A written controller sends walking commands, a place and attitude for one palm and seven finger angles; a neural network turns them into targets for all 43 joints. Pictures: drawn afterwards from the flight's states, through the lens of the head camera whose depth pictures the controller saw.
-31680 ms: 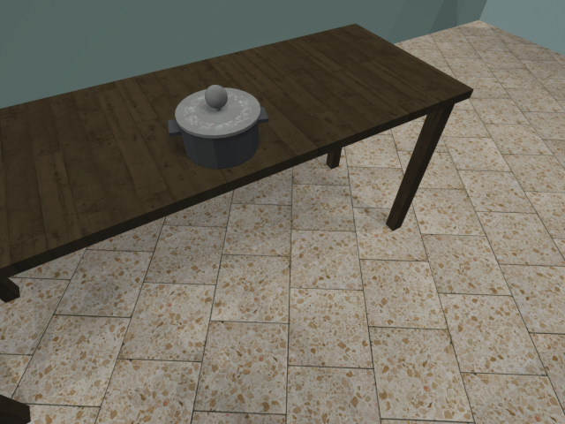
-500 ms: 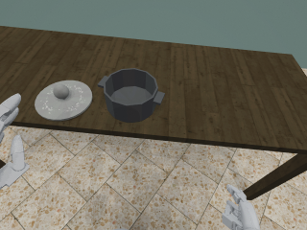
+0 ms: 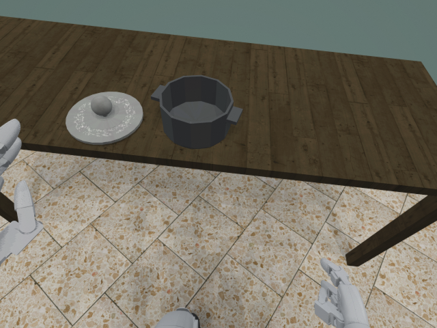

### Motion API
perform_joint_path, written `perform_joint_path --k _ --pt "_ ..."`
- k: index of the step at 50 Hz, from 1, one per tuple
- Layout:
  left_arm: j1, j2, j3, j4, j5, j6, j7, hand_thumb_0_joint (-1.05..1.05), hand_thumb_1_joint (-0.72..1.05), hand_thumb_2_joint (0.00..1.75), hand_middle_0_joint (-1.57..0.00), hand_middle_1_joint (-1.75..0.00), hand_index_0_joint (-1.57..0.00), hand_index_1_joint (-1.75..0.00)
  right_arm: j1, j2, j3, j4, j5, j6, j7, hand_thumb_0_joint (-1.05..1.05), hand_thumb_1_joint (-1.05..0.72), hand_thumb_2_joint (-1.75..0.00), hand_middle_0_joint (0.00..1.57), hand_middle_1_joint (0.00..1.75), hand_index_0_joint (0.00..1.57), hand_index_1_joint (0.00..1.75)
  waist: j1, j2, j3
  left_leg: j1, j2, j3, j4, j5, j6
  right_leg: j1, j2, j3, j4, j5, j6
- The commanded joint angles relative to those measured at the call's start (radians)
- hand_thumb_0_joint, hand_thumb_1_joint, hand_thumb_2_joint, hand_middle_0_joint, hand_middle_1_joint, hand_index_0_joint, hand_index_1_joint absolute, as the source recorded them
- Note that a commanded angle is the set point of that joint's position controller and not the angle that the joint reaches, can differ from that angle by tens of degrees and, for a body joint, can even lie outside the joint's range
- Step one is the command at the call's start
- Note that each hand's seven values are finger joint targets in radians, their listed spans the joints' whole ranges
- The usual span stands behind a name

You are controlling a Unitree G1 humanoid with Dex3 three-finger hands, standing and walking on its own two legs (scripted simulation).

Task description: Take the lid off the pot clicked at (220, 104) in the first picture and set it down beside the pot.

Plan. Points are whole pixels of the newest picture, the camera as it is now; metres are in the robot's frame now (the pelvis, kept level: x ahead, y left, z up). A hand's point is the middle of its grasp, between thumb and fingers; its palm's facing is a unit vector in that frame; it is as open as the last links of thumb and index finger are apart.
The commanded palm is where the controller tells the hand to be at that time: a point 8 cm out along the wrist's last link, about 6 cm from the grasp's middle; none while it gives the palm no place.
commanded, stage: step back with the hand held close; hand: left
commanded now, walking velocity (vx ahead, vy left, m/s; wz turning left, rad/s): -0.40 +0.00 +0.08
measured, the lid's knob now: (101, 105) +0.60 +0.35 -0.01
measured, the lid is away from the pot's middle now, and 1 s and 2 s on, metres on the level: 0.25 0.25 0.25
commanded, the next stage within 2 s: stop stepping back and stand still in 0.44 s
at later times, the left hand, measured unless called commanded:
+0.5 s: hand out of the picture +0.14 +0.26 +0.17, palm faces +0.33 -0.87 -0.36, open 7.4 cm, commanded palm +0.06 +0.30 +0.19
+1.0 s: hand out of the picture +0.04 +0.29 +0.16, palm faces +0.42 -0.84 -0.35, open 7.4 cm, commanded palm -0.03 +0.32 +0.19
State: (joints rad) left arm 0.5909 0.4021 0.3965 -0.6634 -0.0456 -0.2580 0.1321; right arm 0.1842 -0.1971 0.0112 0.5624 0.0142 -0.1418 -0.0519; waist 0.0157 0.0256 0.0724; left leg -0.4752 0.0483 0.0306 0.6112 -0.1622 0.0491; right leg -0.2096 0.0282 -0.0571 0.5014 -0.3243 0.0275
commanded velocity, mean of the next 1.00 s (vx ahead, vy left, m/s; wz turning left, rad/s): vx -0.13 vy -0.01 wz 0.03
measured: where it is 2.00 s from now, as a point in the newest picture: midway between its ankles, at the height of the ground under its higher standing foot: outside the picture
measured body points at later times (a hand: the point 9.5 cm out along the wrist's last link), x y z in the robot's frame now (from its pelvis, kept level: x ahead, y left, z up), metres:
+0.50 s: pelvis -0.08 +0.02 +0.00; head -0.05 +0.07 +0.44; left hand +0.11 +0.30 +0.19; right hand +0.09 -0.22 -0.06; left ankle +0.03 +0.09 -0.73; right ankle -0.09 -0.13 -0.68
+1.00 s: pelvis -0.16 +0.04 +0.00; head -0.18 +0.06 +0.45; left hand +0.01 +0.34 +0.18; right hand +0.00 -0.21 -0.06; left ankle -0.17 +0.13 -0.73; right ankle -0.18 -0.10 -0.73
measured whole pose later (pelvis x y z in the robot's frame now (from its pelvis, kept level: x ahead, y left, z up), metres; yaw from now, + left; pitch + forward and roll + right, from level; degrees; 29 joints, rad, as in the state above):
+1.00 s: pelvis -0.16 +0.04 +0.00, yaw +0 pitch -1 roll -1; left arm 0.54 0.35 0.38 -0.46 -0.06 -0.19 0.14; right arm 0.23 -0.22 -0.01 0.60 0.04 -0.10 -0.07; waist -0.02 -0.04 -0.04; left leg -0.26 -0.02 0.03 0.62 -0.34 0.05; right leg -0.24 -0.03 -0.01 0.60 -0.35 0.02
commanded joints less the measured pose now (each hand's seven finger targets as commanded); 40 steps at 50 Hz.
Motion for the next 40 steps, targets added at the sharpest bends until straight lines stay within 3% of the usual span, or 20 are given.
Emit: perform_joint_path --k 1,5,10,12,14,17,19,20,21,22,26,27,28,29,30,32,34,36,37,40 --pt "-0.005 0.154 0.073 -0.170 -0.010 -0.071 -0.008 0.00 0.90 0.90 -0.20 -0.30 -0.20 -0.30 -0.046 -0.153 -0.079 -0.128 0.005 -0.036 -0.016 0.00 -0.90 -0.90 0.20 0.30 0.20 0.30 -0.023 -0.056 -0.293 0.342 0.094 -0.120 -0.049 0.224 -0.007 -0.056 -0.101 0.075 -0.038 0.345 -0.039" --pt "0.055 0.176 0.114 -0.194 -0.032 -0.067 -0.010 0.00 0.90 0.90 -0.20 -0.30 -0.20 -0.30 -0.095 -0.135 -0.068 -0.175 0.001 -0.007 -0.014 0.00 -0.90 -0.90 0.20 0.30 0.20 0.30 -0.019 0.053 -0.216 0.185 0.100 -0.138 -0.154 -0.118 -0.004 -0.089 -0.081 0.063 -0.029 0.091 -0.044" --pt "0.054 0.184 0.111 -0.200 -0.032 -0.074 0.003 0.00 0.90 0.90 -0.20 -0.30 -0.20 -0.30 -0.085 -0.129 -0.072 -0.175 -0.005 -0.001 -0.013 0.00 -0.90 -0.90 0.20 0.30 0.20 0.30 -0.035 0.002 -0.096 0.098 0.031 -0.109 -0.040 -0.396 -0.038 -0.241 -0.146 0.132 -0.145 -0.212 -0.104" --pt "0.024 0.174 0.086 -0.190 -0.030 -0.075 0.011 0.00 0.90 0.90 -0.20 -0.30 -0.20 -0.30 -0.054 -0.115 -0.075 -0.144 -0.005 -0.002 -0.012 0.00 -0.90 -0.90 0.20 0.30 0.20 0.30 -0.051 -0.124 -0.115 0.209 -0.033 -0.067 0.182 -0.286 -0.058 -0.352 -0.265 0.226 -0.218 -0.137 -0.152" --pt "-0.017 0.167 0.078 -0.167 -0.023 -0.067 0.019 0.00 0.90 0.90 -0.20 -0.30 -0.20 -0.30 -0.049 -0.105 -0.073 -0.119 -0.002 0.002 -0.006 0.00 -0.90 -0.90 0.20 0.30 0.20 0.30 -0.064 -0.179 -0.132 0.234 -0.044 -0.065 0.304 -0.211 -0.055 -0.367 -0.334 0.219 -0.196 0.078 -0.166" --pt "-0.071 0.155 0.057 -0.177 -0.020 -0.066 0.017 0.00 0.90 0.90 -0.20 -0.30 -0.20 -0.30 -0.076 -0.117 -0.057 -0.133 0.000 0.001 -0.007 0.00 -0.90 -0.90 0.20 0.30 0.20 0.30 -0.070 -0.061 -0.057 0.154 0.028 -0.173 -0.004 -0.235 -0.021 -0.323 -0.207 0.105 -0.025 0.121 -0.097" --pt "-0.071 0.156 0.083 -0.199 -0.014 -0.082 0.024 0.00 0.90 0.90 -0.20 -0.30 -0.20 -0.30 -0.090 -0.155 -0.064 -0.154 -0.007 -0.029 -0.017 0.00 -0.90 -0.90 0.20 0.30 0.20 0.30 -0.050 0.286 -0.035 -0.046 0.212 -0.416 -0.355 -0.211 0.057 -0.172 0.009 0.030 0.293 -0.085 -0.028" --pt "-0.067 0.174 0.098 -0.181 -0.013 -0.078 0.025 0.00 0.90 0.90 -0.20 -0.30 -0.20 -0.30 -0.060 -0.132 -0.070 -0.130 -0.021 -0.044 -0.013 0.00 -0.90 -0.90 0.20 0.30 0.20 0.30 -0.045 0.247 -0.061 0.009 0.244 -0.432 -0.361 -0.018 0.085 -0.193 0.031 0.085 0.419 -0.219 -0.033" --pt "-0.051 0.186 0.094 -0.193 -0.016 -0.088 0.017 0.00 0.90 0.90 -0.20 -0.30 -0.20 -0.30 -0.060 -0.136 -0.071 -0.130 -0.023 -0.058 -0.003 0.00 -0.90 -0.90 0.20 0.30 0.20 0.30 -0.034 0.256 -0.131 -0.041 0.276 -0.452 -0.449 -0.292 0.065 -0.126 0.034 0.119 0.531 -0.266 -0.036" --pt "-0.070 0.186 0.109 -0.233 -0.015 -0.091 0.016 0.00 0.90 0.90 -0.20 -0.30 -0.20 -0.30 -0.051 -0.131 -0.074 -0.134 -0.033 -0.065 0.004 0.00 -0.90 -0.90 0.20 0.30 0.20 0.30 -0.034 0.232 -0.142 -0.044 0.270 -0.470 -0.438 -0.356 0.083 -0.126 0.030 0.141 0.561 -0.245 -0.033" --pt "0.039 0.166 0.103 -0.295 -0.030 -0.061 0.016 0.00 0.90 0.90 -0.20 -0.30 -0.20 -0.30 -0.028 -0.130 -0.089 -0.128 -0.022 -0.078 0.022 0.00 -0.90 -0.90 0.20 0.30 0.20 0.30 -0.012 0.169 -0.276 0.233 0.210 -0.325 -0.331 -0.044 0.071 -0.163 0.024 0.092 0.360 -0.202 -0.021" --pt "-0.234 -0.103 -0.271 0.684 0.097 0.180 -0.092 0.00 0.90 0.90 -0.20 -0.30 -0.20 -0.30 0.007 -0.266 -0.135 0.125 -0.060 -0.010 0.033 0.00 -0.90 -0.90 0.20 0.30 0.20 0.30 -0.151 0.168 -0.172 0.217 0.173 -0.412 -0.073 0.531 0.073 -0.310 -0.046 0.149 0.381 -0.177 -0.002" --pt "-0.237 0.222 0.100 -0.564 -0.035 0.022 -0.029 0.00 0.90 0.90 -0.20 -0.30 -0.20 -0.30 -0.099 -0.086 -0.104 -0.186 0.005 -0.046 0.053 0.00 -0.90 -0.90 0.20 0.30 0.20 0.30 0.018 0.086 -0.368 0.347 0.196 -0.234 -0.332 -0.011 0.026 -0.110 0.043 0.108 0.277 -0.206 0.000" --pt "0.021 0.273 0.196 -0.356 -0.036 -0.022 0.008 0.00 0.90 0.90 -0.20 -0.30 -0.20 -0.30 -0.024 -0.146 -0.091 -0.155 -0.017 -0.063 0.021 0.00 -0.90 -0.90 0.20 0.30 0.20 0.30 -0.024 0.220 -0.312 0.240 0.175 -0.258 -0.364 -0.229 0.029 -0.063 0.050 0.032 0.216 -0.196 -0.022" --pt "0.123 0.230 0.144 -0.319 -0.026 -0.035 -0.005 0.00 0.90 0.90 -0.20 -0.30 -0.20 -0.30 0.003 -0.124 -0.090 -0.172 -0.016 -0.067 0.022 0.00 -0.90 -0.90 0.20 0.30 0.20 0.30 -0.005 0.101 -0.325 0.220 0.120 -0.280 -0.385 -0.363 0.002 -0.015 0.091 -0.012 0.131 -0.218 -0.041" --pt "0.195 0.217 0.148 -0.361 -0.033 -0.009 -0.006 0.00 0.90 0.90 -0.20 -0.30 -0.20 -0.30 -0.021 -0.118 -0.067 -0.183 -0.021 -0.045 0.028 0.00 -0.90 -0.90 0.20 0.30 0.20 0.30 -0.006 0.249 -0.288 0.180 0.080 -0.224 -0.417 -0.415 -0.043 0.078 0.100 -0.039 -0.037 -0.133 -0.049" --pt "0.170 0.232 0.145 -0.363 -0.022 -0.020 -0.007 0.00 0.90 0.90 -0.20 -0.30 -0.20 -0.30 -0.021 -0.108 -0.058 -0.173 -0.014 -0.034 0.014 0.00 -0.90 -0.90 0.20 0.30 0.20 0.30 -0.024 0.193 -0.264 0.141 0.019 -0.118 -0.266 -0.420 -0.066 0.143 0.022 -0.006 -0.193 -0.039 -0.081" --pt "0.129 0.246 0.149 -0.305 -0.022 -0.023 0.002 0.00 0.90 0.90 -0.20 -0.30 -0.20 -0.30 0.019 -0.095 -0.061 -0.145 -0.007 -0.020 -0.002 0.00 -0.90 -0.90 0.20 0.30 0.20 0.30 -0.048 -0.076 -0.247 0.262 -0.085 0.006 0.212 -0.282 -0.066 -0.100 -0.214 0.148 -0.295 0.017 -0.162" --pt "0.077 0.212 0.114 -0.259 -0.038 -0.004 0.002 0.00 0.90 0.90 -0.20 -0.30 -0.20 -0.30 0.001 -0.110 -0.073 -0.137 0.012 -0.016 -0.012 0.00 -0.90 -0.90 0.20 0.30 0.20 0.30 -0.048 -0.207 -0.187 0.243 -0.089 -0.061 0.412 -0.257 -0.070 -0.272 -0.326 0.273 -0.335 -0.177 -0.215" --pt "-0.008 0.149 0.072 -0.075 -0.029 0.029 0.002 0.00 0.90 0.90 -0.20 -0.30 -0.20 -0.30 -0.051 -0.115 -0.068 -0.123 0.017 0.024 -0.025 0.00 -0.90 -0.90 0.20 0.30 0.20 0.30 -0.081 -0.178 -0.030 0.151 -0.013 -0.130 0.509 -0.223 -0.041 -0.397 -0.325 0.210 -0.237 -0.074 -0.199"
